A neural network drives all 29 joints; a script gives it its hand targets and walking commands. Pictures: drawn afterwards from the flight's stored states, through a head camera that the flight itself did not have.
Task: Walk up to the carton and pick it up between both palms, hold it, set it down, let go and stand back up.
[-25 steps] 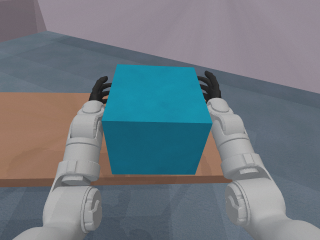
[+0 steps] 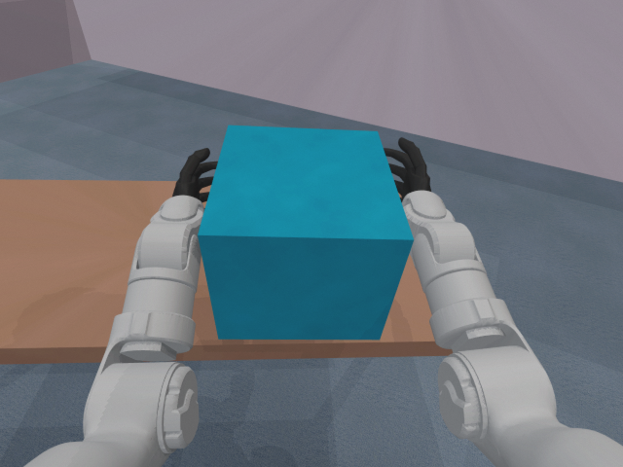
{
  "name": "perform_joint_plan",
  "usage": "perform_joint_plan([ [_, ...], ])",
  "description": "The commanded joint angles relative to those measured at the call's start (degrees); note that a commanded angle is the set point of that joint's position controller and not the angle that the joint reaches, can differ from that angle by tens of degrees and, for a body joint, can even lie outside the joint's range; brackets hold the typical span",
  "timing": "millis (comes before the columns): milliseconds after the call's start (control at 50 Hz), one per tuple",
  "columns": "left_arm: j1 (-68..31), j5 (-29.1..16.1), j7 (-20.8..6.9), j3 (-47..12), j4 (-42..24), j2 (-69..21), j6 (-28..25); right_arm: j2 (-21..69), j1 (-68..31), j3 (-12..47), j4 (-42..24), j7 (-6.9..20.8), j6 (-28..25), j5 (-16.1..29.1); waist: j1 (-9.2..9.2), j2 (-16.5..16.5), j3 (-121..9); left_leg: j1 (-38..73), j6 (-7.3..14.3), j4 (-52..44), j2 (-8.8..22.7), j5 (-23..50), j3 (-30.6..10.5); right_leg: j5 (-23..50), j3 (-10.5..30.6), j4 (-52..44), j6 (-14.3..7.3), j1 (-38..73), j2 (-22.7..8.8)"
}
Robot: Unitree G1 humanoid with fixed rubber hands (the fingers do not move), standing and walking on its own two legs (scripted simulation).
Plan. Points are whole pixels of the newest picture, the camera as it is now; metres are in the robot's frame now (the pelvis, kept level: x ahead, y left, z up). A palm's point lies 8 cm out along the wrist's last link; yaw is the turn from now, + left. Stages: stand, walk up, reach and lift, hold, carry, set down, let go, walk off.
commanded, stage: hold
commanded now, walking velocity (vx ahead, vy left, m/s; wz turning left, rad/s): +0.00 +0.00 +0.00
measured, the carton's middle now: (302, 229) +0.35 +0.03 +0.18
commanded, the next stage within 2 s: set down in 1.62 s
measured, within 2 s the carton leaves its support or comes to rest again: neither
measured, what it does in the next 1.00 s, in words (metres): stands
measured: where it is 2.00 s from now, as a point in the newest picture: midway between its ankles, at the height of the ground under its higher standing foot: outside the picture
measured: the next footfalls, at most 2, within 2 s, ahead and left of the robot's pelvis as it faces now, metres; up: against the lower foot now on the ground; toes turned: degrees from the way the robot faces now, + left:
none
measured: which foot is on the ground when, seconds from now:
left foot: down 0.00-1.00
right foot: down 0.00-1.00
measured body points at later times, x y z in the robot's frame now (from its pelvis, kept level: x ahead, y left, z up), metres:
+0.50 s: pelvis +0.00 +0.00 +0.00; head -0.07 +0.01 +0.44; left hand +0.38 +0.17 +0.20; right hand +0.40 -0.12 +0.21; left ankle +0.08 +0.14 -0.74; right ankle +0.03 -0.11 -0.74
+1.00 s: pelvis +0.00 +0.00 +0.00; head -0.07 +0.01 +0.44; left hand +0.38 +0.17 +0.20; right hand +0.40 -0.12 +0.21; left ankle +0.08 +0.14 -0.74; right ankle +0.03 -0.11 -0.74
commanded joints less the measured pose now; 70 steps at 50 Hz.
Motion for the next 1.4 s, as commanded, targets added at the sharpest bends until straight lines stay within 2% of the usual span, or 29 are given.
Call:
perform_joint_plan([
  [0,-49.56,-4.47,-11.21,-23.88,-19.21,-43.33,-5.6,38.33,-43.85,18.61,-15.45,6.29,-2.77,5.95,-10.16,2.44,-22.83,15.06,1.55,-6.21,-5.91,0.15,0.49,6.54,0.92,-10.07,4.56,6.54,0.47],
  [40,-50.73,-4.85,-11.18,-24.41,-19.89,-43.45,-5.82,38.45,-44.04,18.59,-15.54,6.27,-2.84,5.84,-10.51,2.73,-23.52,15.26,1.46,-6.18,-5.9,-0.07,0.47,6.32,0.94,-9.99,4.59,6.34,0.43],
  [120,-50.21,-4.23,-11.23,-23.33,-18.46,-42.71,-5.63,38.38,-44.02,18.22,-14.59,6.35,-2.68,5.64,-10.04,2.22,-22.17,14.6,1.85,-6.41,-6.04,-1.0,0.6,4.9,0.97,-10.3,4.62,6.02,0.36],
  [160,-50.05,-4.35,-11.27,-23.84,-18.76,-43.2,-5.61,38.17,-43.64,18.0,-14.52,6.3,-2.7,5.46,-10.56,2.57,-22.28,14.88,1.56,-6.38,-5.88,-0.69,0.48,5.62,0.94,-10.15,4.54,6.05,0.37],
  [460,-49.89,-4.21,-11.21,-23.75,-18.55,-42.98,-5.53,38.16,-43.62,18.37,-14.72,6.31,-2.57,5.75,-10.17,2.48,-21.99,14.6,1.6,-6.48,-5.92,-0.7,0.49,5.63,0.95,-10.21,4.66,6.28,0.39],
  [540,-50.26,-4.71,-11.19,-24.46,-19.42,-43.57,-5.62,38.21,-43.78,18.29,-15.28,6.29,-2.79,5.88,-10.56,2.84,-22.83,14.85,1.42,-6.28,-5.9,-0.1,0.49,6.42,0.94,-10.02,4.58,6.5,0.41],
  [600,-49.98,-4.49,-11.22,-23.94,-18.91,-43.22,-5.66,38.39,-44.38,18.61,-15.68,6.31,-2.78,6.02,-10.1,2.39,-22.83,14.71,1.7,-6.29,-5.99,-0.27,0.53,6.17,0.99,-10.11,4.65,6.49,0.42],
  [820,-50.77,-4.84,-11.19,-24.42,-19.53,-43.46,-5.68,38.23,-44.02,18.25,-15.13,6.32,-2.79,5.77,-10.64,2.82,-22.97,15.03,1.45,-6.27,-5.84,-0.38,0.42,6.01,0.9,-10.09,4.56,6.3,0.37],
  [1040,-50.81,-4.43,-11.15,-23.78,-19.22,-43.1,-5.69,38.49,-44.49,18.2,-15.04,6.47,-2.81,5.73,-10.02,2.45,-22.81,14.6,1.66,-6.3,-5.92,-0.47,0.56,5.7,0.94,-10.08,4.62,6.29,0.4],
  [1380,-50.19,-4.21,-11.25,-23.76,-18.72,-43.14,-5.53,38.01,-43.87,18.11,-14.53,6.38,-2.62,5.79,-10.32,2.63,-22.11,14.64,1.56,-6.41,-5.92,-0.64,0.49,5.74,0.91,-10.2,4.6,6.4,0.43],
])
